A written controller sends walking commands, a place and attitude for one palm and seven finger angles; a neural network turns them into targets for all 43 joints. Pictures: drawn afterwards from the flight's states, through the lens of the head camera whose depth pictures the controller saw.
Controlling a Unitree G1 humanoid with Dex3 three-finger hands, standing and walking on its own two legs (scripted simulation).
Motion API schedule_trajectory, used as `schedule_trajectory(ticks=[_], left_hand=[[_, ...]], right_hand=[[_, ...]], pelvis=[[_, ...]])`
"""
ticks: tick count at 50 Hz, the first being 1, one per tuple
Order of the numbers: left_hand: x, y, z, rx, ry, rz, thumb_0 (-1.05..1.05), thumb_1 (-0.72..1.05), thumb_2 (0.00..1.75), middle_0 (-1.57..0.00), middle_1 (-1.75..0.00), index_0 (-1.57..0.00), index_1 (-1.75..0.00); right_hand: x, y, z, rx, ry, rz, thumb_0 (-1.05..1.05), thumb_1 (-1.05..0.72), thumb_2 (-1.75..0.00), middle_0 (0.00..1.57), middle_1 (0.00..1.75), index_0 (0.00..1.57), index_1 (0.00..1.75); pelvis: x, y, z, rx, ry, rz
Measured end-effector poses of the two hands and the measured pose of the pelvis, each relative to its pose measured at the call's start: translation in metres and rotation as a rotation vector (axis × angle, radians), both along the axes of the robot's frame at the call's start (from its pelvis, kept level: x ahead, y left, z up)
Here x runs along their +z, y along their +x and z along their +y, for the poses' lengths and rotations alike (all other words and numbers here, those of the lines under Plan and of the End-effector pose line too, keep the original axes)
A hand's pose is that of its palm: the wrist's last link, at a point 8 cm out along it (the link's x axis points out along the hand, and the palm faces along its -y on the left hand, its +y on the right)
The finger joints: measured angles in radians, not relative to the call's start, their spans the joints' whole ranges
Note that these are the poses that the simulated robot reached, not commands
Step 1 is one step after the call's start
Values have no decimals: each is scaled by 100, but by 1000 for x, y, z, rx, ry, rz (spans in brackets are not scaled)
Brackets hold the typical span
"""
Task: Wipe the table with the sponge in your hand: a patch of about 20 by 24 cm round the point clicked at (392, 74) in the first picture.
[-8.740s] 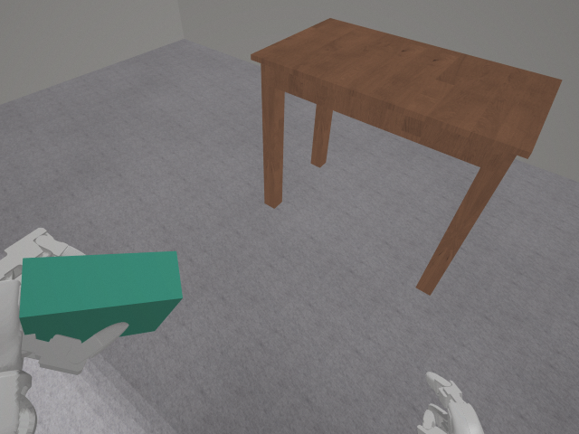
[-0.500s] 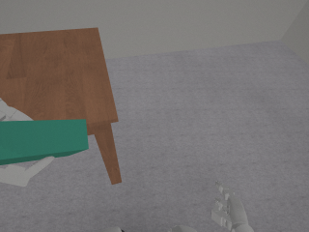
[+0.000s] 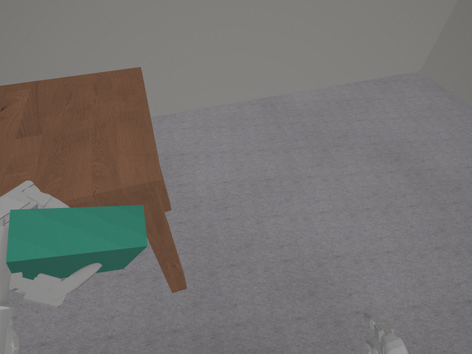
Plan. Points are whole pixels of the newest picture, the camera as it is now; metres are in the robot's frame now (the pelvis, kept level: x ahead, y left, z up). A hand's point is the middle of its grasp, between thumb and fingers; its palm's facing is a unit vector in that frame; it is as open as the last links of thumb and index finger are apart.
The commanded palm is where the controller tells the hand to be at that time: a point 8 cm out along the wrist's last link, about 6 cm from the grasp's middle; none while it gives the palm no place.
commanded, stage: come to a stop and stand still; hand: left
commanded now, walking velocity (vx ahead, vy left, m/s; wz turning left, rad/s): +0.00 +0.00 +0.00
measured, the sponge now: (98, 243) +0.23 +0.19 +0.14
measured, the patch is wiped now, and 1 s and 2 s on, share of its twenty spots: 0.00 0.00 0.00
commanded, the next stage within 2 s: look again from close up in 1.22 s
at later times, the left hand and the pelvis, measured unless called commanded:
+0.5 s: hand (35, 301) +0.15 +0.22 +0.16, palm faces +0.38 -0.83 -0.40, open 9.4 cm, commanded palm +0.10 +0.27 +0.18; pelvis -0.06 -0.01 +0.00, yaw +0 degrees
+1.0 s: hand out of the picture +0.13 +0.26 +0.16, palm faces +0.37 -0.83 -0.41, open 9.4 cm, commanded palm +0.08 +0.30 +0.18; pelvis -0.09 +0.02 +0.00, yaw -1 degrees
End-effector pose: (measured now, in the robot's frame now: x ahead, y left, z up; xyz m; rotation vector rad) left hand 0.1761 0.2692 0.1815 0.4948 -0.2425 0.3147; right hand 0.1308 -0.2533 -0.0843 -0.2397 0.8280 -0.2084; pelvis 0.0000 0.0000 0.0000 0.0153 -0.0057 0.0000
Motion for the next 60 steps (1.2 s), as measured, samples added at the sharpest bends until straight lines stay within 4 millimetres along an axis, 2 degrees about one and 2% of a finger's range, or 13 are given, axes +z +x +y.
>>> schedule_trajectory(ticks=[4,9,14,18,26,34,44,54,60], left_hand=[[2,-16,9,17,13,-46,-1,-43,100,-82,-134,-81,-134],[3,-36,13,43,8,-55,-1,-43,100,-82,-134,-81,-134],[1,-50,5,57,5,-52,-1,-43,100,-82,-134,-81,-134],[-4,-55,-2,62,-13,-20,-1,-43,100,-82,-134,-81,-134],[-8,-66,-4,25,-24,-8,-1,-43,100,-82,-134,-81,-134],[2,-82,13,34,27,-18,-1,-43,100,-82,-134,-81,-134],[-14,-86,24,51,-19,21,-1,-43,100,-82,-134,-81,-134],[-5,-92,36,29,6,-22,-1,-43,100,-82,-134,-82,-134],[-9,-93,46,66,-5,-13,-1,-43,100,-82,-134,-82,-134]], right_hand=[[7,-6,-4,3,-39,-21,1,-91,-90,20,30,20,30],[15,-11,9,28,-8,-75,1,-91,-90,20,30,20,30],[6,-13,27,78,63,-109,1,-91,-90,20,30,20,30],[-2,-23,35,95,106,-89,1,-91,-90,20,30,20,30],[-5,-56,29,78,74,-17,1,-90,-90,20,30,20,30],[0,-81,22,34,30,-2,1,-91,-90,20,30,20,30],[-1,-83,35,31,45,-38,1,-91,-90,20,30,20,30],[4,-82,56,53,47,-53,1,-91,-90,20,30,20,30],[1,-78,64,64,58,-47,1,-91,-90,20,30,20,30]], pelvis=[[-3,-12,0,5,-16,-6],[0,-25,-1,-15,-3,-24],[-2,-39,-4,-15,0,-31],[-2,-49,-8,-16,3,-24],[-2,-67,-5,-6,5,-24],[1,-76,5,-15,-10,-32],[-1,-84,17,-22,-11,-37],[0,-89,29,-19,-23,-37],[-1,-86,32,-16,-22,-41]])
